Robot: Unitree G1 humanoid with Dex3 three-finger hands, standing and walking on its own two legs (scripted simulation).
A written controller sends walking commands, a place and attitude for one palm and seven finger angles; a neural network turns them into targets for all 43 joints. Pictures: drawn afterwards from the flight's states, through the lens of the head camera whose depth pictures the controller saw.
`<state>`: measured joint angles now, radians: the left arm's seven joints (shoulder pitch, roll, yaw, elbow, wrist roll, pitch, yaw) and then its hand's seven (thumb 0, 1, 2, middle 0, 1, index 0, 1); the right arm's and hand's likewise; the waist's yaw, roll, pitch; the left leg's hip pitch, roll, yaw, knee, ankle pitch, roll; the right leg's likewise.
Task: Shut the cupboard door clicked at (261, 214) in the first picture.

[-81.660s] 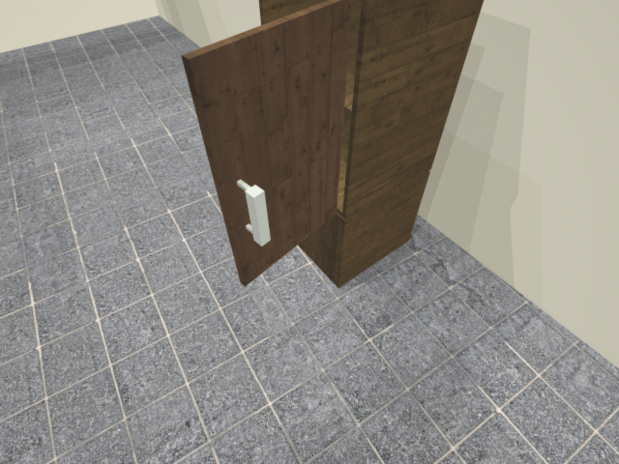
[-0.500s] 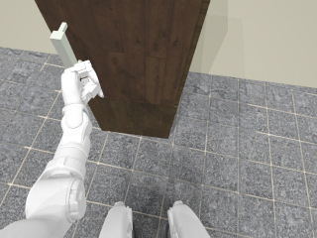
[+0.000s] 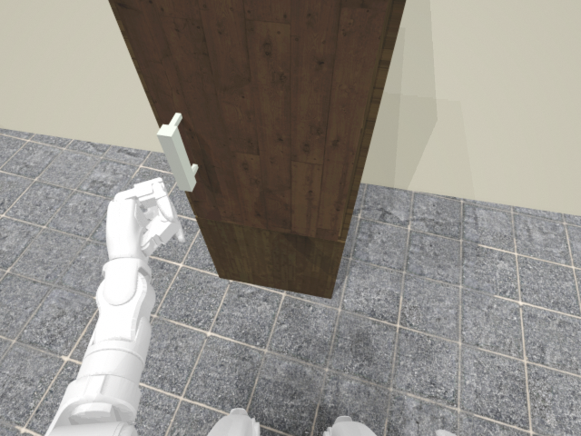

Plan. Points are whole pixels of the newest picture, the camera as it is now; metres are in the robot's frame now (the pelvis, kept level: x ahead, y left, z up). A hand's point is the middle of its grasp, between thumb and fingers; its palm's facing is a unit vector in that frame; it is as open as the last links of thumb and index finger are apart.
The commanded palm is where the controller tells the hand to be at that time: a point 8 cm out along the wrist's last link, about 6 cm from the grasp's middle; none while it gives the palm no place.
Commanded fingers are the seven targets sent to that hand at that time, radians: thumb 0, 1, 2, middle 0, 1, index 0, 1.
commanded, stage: draw the hand back to the body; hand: left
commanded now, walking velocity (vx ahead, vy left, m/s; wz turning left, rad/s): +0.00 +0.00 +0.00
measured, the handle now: (182, 152) +0.60 +0.21 -0.02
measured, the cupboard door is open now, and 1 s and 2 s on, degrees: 0 0 0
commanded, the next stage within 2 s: step back with the hand held close in 1.22 s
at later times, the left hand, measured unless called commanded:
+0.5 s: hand (58, 272) +0.28 +0.23 +0.15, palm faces +0.28 -0.91 -0.29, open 3.7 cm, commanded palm +0.22 +0.28 +0.17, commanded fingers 0.00 0.90 0.90 -0.64 -0.78 -0.64 -0.78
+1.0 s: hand out of the picture +0.20 +0.28 +0.23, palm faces +0.50 -0.76 -0.42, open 7.0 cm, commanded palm +0.15 +0.31 +0.24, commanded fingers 0.00 0.90 0.90 -0.20 -0.30 -0.20 -0.30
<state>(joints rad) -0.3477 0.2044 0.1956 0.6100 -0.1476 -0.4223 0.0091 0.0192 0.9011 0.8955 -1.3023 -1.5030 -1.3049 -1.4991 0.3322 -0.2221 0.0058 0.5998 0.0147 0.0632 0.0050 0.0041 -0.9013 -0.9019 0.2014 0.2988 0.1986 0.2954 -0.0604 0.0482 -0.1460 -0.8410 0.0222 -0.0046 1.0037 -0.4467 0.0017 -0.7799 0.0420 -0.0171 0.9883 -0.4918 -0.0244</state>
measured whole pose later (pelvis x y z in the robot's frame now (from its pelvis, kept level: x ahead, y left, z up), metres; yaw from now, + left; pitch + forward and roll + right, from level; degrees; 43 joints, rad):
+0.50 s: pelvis +0.02 +0.01 +0.06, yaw +1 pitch +0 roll +0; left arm 0.16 0.29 0.14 0.02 -0.07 -0.06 0.08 0.02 0.90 0.89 -0.90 -1.07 -0.91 -1.06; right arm 0.17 -0.23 0.05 0.54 0.04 0.02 -0.09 0.01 -0.90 -0.90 0.20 0.30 0.20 0.30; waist 0.03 0.06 -0.05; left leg -0.27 -0.02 0.00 0.55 -0.28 0.02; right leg -0.21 0.01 -0.01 0.54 -0.33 -0.01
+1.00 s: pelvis +0.02 +0.01 +0.07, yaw +2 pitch -3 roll +0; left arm 0.46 0.34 0.36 -0.35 -0.08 -0.06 0.09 0.01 0.89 0.89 -0.27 -0.38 -0.28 -0.37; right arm 0.21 -0.24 0.03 0.62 0.02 -0.06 -0.07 0.01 -0.90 -0.90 0.20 0.30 0.20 0.30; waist 0.07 0.09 -0.03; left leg -0.16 -0.02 -0.01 0.46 -0.25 0.02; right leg -0.09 0.00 -0.02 0.44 -0.30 -0.01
